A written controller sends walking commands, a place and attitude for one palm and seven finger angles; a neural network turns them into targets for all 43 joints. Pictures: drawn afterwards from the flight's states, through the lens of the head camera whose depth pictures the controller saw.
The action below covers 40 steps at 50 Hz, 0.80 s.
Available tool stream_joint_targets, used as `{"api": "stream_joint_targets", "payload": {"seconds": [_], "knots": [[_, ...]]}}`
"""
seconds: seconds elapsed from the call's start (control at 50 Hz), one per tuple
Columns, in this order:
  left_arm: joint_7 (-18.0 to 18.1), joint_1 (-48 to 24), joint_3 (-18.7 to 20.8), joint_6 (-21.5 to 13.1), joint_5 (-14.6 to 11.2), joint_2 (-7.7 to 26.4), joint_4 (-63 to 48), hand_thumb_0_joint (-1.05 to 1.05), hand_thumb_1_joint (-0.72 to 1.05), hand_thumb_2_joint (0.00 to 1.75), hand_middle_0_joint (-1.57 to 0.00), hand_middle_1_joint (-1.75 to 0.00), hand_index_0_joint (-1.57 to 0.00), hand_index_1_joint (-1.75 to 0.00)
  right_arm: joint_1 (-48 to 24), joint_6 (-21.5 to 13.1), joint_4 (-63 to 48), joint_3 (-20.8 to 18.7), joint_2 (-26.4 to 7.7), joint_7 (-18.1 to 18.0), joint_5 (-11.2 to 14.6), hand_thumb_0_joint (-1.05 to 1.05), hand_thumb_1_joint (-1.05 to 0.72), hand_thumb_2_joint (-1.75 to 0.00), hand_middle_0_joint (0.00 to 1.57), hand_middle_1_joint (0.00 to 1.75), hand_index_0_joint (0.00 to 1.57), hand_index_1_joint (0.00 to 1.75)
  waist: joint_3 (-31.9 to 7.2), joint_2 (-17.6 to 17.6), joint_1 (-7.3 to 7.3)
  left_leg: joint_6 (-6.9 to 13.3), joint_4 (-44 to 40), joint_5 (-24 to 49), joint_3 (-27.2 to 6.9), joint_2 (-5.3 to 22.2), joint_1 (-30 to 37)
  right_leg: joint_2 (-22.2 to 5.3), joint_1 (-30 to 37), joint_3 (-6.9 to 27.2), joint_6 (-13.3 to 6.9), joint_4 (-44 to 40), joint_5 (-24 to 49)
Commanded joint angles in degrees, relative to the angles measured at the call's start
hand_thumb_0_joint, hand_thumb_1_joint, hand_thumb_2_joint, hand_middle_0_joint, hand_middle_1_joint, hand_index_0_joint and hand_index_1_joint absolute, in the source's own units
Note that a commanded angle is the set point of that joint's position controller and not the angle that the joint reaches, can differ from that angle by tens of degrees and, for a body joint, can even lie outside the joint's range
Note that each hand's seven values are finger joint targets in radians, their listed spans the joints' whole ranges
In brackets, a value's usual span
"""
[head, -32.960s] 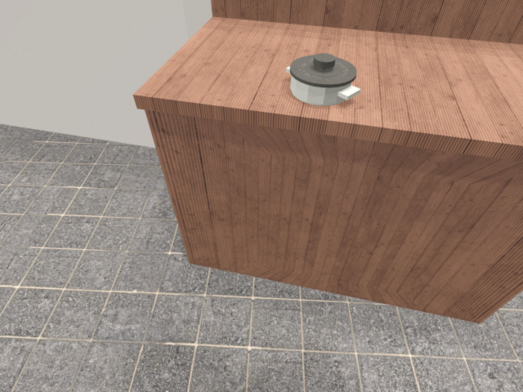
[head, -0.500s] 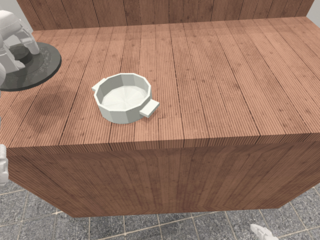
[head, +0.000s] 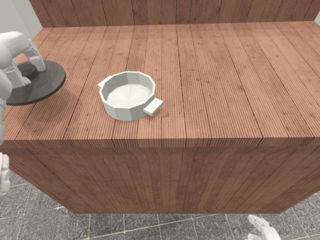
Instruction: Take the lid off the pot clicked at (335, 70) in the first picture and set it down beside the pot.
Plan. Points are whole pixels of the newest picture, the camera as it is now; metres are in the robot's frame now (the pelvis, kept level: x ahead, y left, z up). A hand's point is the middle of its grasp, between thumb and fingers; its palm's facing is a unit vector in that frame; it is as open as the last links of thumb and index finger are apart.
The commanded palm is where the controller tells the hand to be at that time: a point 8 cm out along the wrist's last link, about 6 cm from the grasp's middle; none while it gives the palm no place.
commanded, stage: lower the lid onto the table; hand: left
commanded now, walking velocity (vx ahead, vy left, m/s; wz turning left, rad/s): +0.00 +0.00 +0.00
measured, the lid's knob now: (25, 72) +0.44 +0.33 +0.20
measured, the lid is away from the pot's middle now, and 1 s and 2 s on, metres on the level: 0.23 0.22 0.23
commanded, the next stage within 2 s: open the fingers wide in 2.00 s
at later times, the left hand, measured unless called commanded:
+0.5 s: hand (31, 83) +0.42 +0.31 +0.19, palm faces -0.31 -0.12 -0.94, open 7.9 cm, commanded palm +0.41 +0.32 +0.26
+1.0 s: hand (40, 91) +0.43 +0.31 +0.15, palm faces -0.38 -0.13 -0.92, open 7.9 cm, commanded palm +0.43 +0.32 +0.23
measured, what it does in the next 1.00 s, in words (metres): stands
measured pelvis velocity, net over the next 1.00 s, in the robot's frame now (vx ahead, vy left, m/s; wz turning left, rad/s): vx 0.01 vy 0.01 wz -0.01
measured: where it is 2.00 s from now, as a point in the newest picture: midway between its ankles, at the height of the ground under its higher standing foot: outside the picture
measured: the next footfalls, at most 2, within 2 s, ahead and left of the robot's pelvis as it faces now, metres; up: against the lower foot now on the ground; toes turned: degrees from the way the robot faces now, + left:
none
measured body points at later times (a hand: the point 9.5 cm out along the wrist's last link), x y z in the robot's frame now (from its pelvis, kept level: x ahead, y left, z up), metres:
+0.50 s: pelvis +0.00 +0.01 +0.00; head +0.02 -0.01 +0.45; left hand +0.43 +0.31 +0.24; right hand +0.10 -0.27 -0.12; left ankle +0.05 +0.09 -0.74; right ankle -0.02 -0.13 -0.74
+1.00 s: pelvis +0.01 +0.01 +0.00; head +0.04 +0.00 +0.45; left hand +0.45 +0.32 +0.21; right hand +0.10 -0.26 -0.12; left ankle +0.05 +0.09 -0.74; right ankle -0.02 -0.12 -0.74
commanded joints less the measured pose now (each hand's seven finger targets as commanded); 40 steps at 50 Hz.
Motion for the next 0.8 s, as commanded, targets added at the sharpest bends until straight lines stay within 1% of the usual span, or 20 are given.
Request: {"api": "stream_joint_targets", "payload": {"seconds": [0.0, 0.02, 0.04, 0.08, 0.12, 0.18, 0.22, 0.24, 0.26, 0.28, 0.32, 0.34, 0.42, 0.44, 0.48, 0.52, 0.6, 0.68, 0.72, 0.78], "knots": [[4.1, -33.5, 7.4, -1.2, 0.7, 19.9, -13.4, 0.00, 0.47, 1.25, -0.87, -0.75, -0.88, -0.73, -2.6, -2.3, -6.7, -2.8, -7.6, -0.5, 0.0, 0.00, -0.90, -0.90, 0.20, 0.30, 0.20, 0.30, -23.2, 3.9, -1.32, 2.5, -1.6, 11.5, -1.7, -1.6, 17.9, 4.0, -0.5, 0.9, -2.9, -2.1, 12.2], [4.2, -31.6, 6.0, -1.4, -0.2, 18.1, -12.5, 0.00, 0.47, 1.25, -0.87, -0.75, -0.88, -0.73, -2.0, -2.4, -6.5, -3.0, -8.3, -0.5, -0.1, 0.00, -0.90, -0.90, 0.20, 0.30, 0.20, 0.30, -22.9, 5.2, -1.82, 2.4, -1.0, 12.3, -1.8, -1.5, 18.6, 3.8, -1.5, 0.8, -3.1, -2.4, 12.2], [4.6, -33.2, 8.3, -1.8, 0.9, 21.0, -14.6, 0.00, 0.47, 1.25, -0.87, -0.75, -0.88, -0.73, -1.6, -2.6, -6.6, -2.9, -7.8, -0.4, -0.2, 0.00, -0.90, -0.90, 0.20, 0.30, 0.20, 0.30, -24.7, 3.9, -1.18, 2.3, -1.5, 11.8, -2.0, -1.5, 18.4, 4.1, 0.1, 1.0, -2.8, -2.1, 12.3], [4.5, -32.4, 8.0, -2.0, 0.9, 20.4, -11.3, 0.00, 0.47, 1.25, -0.87, -0.75, -0.88, -0.73, -1.8, -2.2, -6.2, -2.8, -7.9, -0.5, -0.1, 0.00, -0.90, -0.90, 0.20, 0.30, 0.20, 0.30, -22.3, 2.7, -1.40, 2.3, -1.8, 10.4, -2.2, -1.4, 17.2, 4.1, -0.8, 0.7, -2.9, -2.1, 11.3], [4.6, -30.0, 7.0, -2.3, -0.2, 18.6, -10.6, 0.00, 0.47, 1.25, -0.87, -0.75, -0.88, -0.73, -1.5, -2.3, -6.2, -3.2, -8.5, -0.4, -0.3, 0.00, -0.90, -0.90, 0.20, 0.30, 0.20, 0.30, -22.2, 4.1, -1.66, 2.3, -1.3, 11.1, -2.1, -1.5, 17.5, 3.9, -1.5, 0.7, -3.2, -2.4, 11.3], [4.9, -29.0, 10.9, -2.9, 0.9, 23.1, -9.6, 0.00, 0.47, 1.25, -0.87, -0.75, -0.88, -0.73, -1.5, -1.9, -6.3, -3.0, -8.2, -0.4, -0.3, 0.00, -0.90, -0.90, 0.20, 0.30, 0.20, 0.30, -22.6, 1.5, -0.70, 2.4, -1.9, 9.8, -1.5, -1.5, 15.2, 3.9, 0.9, 1.2, -2.9, -2.1, 11.9], [4.8, -28.5, 8.3, -3.5, -0.3, 19.6, -11.2, 0.00, 0.47, 1.25, -0.87, -0.75, -0.88, -0.73, -1.3, -2.1, -6.5, -3.5, -8.5, -0.2, -0.5, 0.00, -0.90, -0.90, 0.20, 0.30, 0.20, 0.30, -23.5, 3.5, -1.24, 2.3, -1.3, 12.5, -2.0, -1.3, 17.3, 3.7, -0.2, 0.9, -3.2, -1.9, 12.5], [5.0, -29.3, 9.4, -3.7, 0.5, 21.0, -12.6, 0.00, 0.47, 1.25, -0.87, -0.75, -0.88, -0.73, -1.1, -2.1, -6.8, -3.3, -8.0, -0.1, -0.6, 0.00, -0.90, -0.90, 0.20, 0.30, 0.20, 0.30, -23.9, 2.7, -0.91, 2.3, -1.8, 12.1, -2.1, -1.3, 17.3, 4.0, 0.5, 1.0, -2.9, -2.1, 12.3], [4.9, -29.1, 8.1, -3.6, 0.6, 19.5, -9.1, 0.00, 0.47, 1.25, -0.87, -0.75, -0.88, -0.73, -1.5, -1.8, -6.3, -3.2, -8.1, -0.3, -0.5, 0.00, -0.90, -0.90, 0.20, 0.30, 0.20, 0.30, -21.1, 3.1, -1.55, 2.3, -1.7, 10.4, -1.8, -1.4, 16.2, 4.1, -1.3, 0.8, -3.0, -2.3, 11.2], [4.9, -28.6, 8.5, -3.6, 0.5, 20.0, -8.5, 0.00, 0.47, 1.25, -0.87, -0.75, -0.88, -0.73, -0.8, -1.8, -6.2, -3.3, -8.1, -0.2, -0.4, 0.00, -0.90, -0.90, 0.20, 0.30, 0.20, 0.30, -21.2, 1.4, -1.33, 2.4, -2.1, 9.2, -1.9, -1.4, 15.6, 4.1, -0.7, 0.7, -2.9, -2.3, 10.8], [5.2, -26.9, 9.5, -4.0, -0.2, 21.3, -8.3, 0.00, 0.47, 1.25, -0.87, -0.75, -0.88, -0.73, -0.6, -1.7, -6.2, -3.5, -9.0, -0.2, -0.4, 0.00, -0.90, -0.90, 0.20, 0.30, 0.20, 0.30, -21.2, 3.5, -1.34, 2.2, -1.9, 9.7, -1.8, -1.2, 15.7, 3.8, -1.1, 0.9, -3.2, -2.4, 10.5], [5.4, -29.6, 10.1, -4.5, 0.6, 22.1, -11.7, 0.00, 0.47, 1.25, -0.87, -0.75, -0.88, -0.73, -0.5, -1.9, -6.6, -3.4, -8.3, -0.2, -0.7, 0.00, -0.90, -0.90, 0.20, 0.30, 0.20, 0.30, -23.2, 3.5, -0.96, 2.2, -2.3, 9.7, -2.1, -1.4, 16.5, 4.1, 0.0, 1.0, -3.0, -2.2, 10.7], [5.5, -26.8, 7.3, -4.9, -0.8, 17.9, -10.7, 0.00, 0.47, 1.25, -0.87, -0.75, -0.88, -0.73, -0.3, -2.2, -6.4, -3.7, -8.7, -0.3, -0.6, 0.00, -0.90, -0.90, 0.20, 0.30, 0.20, 0.30, -22.0, 5.6, -1.83, 2.0, -1.8, 11.0, -2.6, -0.9, 18.3, 4.1, -2.7, 0.6, -3.3, -2.5, 9.6], [5.8, -28.7, 9.2, -5.1, -0.1, 20.1, -12.6, 0.00, 0.47, 1.25, -0.87, -0.75, -0.88, -0.73, 0.2, -2.2, -6.2, -3.8, -8.3, -0.2, -0.7, 0.00, -0.90, -0.90, 0.20, 0.30, 0.20, 0.30, -22.9, 4.3, -1.48, 2.0, -2.3, 10.2, -2.9, -0.9, 18.6, 4.4, -2.1, 0.7, -3.1, -2.5, 9.6], [5.8, -27.8, 9.2, -5.3, -0.1, 19.9, -9.8, 0.00, 0.47, 1.25, -0.87, -0.75, -0.88, -0.73, 0.0, -2.1, -6.1, -3.7, -8.4, -0.3, -0.7, 0.00, -0.90, -0.90, 0.20, 0.30, 0.20, 0.30, -21.9, 2.7, -1.54, 2.2, -2.2, 8.9, -2.5, -1.3, 17.1, 4.5, -1.8, 0.7, -3.1, -2.5, 9.6], [5.9, -26.5, 8.9, -5.4, -0.8, 19.5, -9.5, 0.00, 0.47, 1.25, -0.87, -0.75, -0.88, -0.73, 0.2, -2.1, -5.9, -3.8, -9.0, -0.4, -0.7, 0.00, -0.90, -0.90, 0.20, 0.30, 0.20, 0.30, -21.8, 4.4, -1.59, 2.1, -2.0, 10.5, -2.6, -1.1, 17.3, 4.1, -2.1, 0.7, -3.4, -2.5, 10.1], [6.2, -28.0, 9.2, -5.9, 0.0, 20.1, -8.0, 0.00, 0.47, 1.25, -0.87, -0.75, -0.88, -0.73, 0.2, -2.0, -5.6, -3.7, -8.5, -0.5, -0.7, 0.00, -0.90, -0.90, 0.20, 0.30, 0.20, 0.30, -21.9, 2.4, -1.63, 2.2, -2.3, 8.7, -2.4, -1.4, 16.2, 4.3, -1.3, 0.8, -3.1, -2.3, 10.3], [6.4, -30.0, 6.5, -6.4, -0.2, 17.4, -9.1, 0.00, 0.47, 1.25, -0.87, -0.75, -0.88, -0.73, 0.4, -2.3, -5.6, -3.8, -8.3, -0.5, -0.8, 0.00, -0.90, -0.90, 0.20, 0.30, 0.20, 0.30, -22.7, 4.5, -2.26, 2.1, -1.9, 9.3, -2.9, -1.2, 18.5, 4.4, -2.9, 0.8, -3.2, -2.3, 9.9], [6.8, -27.1, 7.1, -6.5, -0.5, 17.9, -8.3, 0.00, 0.47, 1.25, -0.87, -0.75, -0.88, -0.73, 0.8, -2.3, -5.3, -4.0, -9.0, -0.6, -1.0, 0.00, -0.90, -0.90, 0.20, 0.30, 0.20, 0.30, -23.0, 6.3, -2.25, 1.9, -1.1, 11.8, -2.9, -0.9, 19.5, 4.3, -3.9, 0.8, -3.5, -2.4, 10.1], [6.7, -28.2, 7.5, -6.5, 0.2, 18.5, -2.7, 0.00, 0.47, 1.25, -0.87, -0.75, -0.88, -0.73, 1.5, -1.8, -4.2, -3.6, -8.6, -0.9, -0.9, 0.00, -0.90, -0.90, 0.20, 0.30, 0.20, 0.30, -20.2, 1.5, -2.63, 2.1, -2.0, 6.1, -2.3, -1.2, 15.4, 4.5, -3.4, 0.8, -3.0, -2.6, 8.9]]}}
